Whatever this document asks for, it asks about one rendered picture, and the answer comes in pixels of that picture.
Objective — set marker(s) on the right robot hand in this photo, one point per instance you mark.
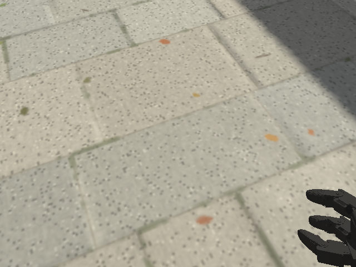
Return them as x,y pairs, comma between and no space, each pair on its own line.
333,252

